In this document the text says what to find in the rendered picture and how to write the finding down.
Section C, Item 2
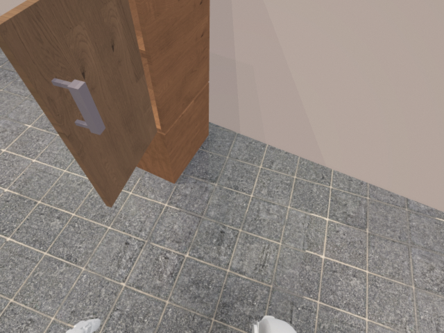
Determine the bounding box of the handle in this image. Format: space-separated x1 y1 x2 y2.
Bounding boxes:
51 78 105 135

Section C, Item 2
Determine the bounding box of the left robot hand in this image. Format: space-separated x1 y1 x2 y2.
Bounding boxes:
65 318 101 333

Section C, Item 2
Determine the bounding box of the cupboard door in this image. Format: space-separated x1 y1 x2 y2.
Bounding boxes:
0 0 157 207

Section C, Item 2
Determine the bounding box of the right robot thigh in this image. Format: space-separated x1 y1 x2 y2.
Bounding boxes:
252 318 297 333

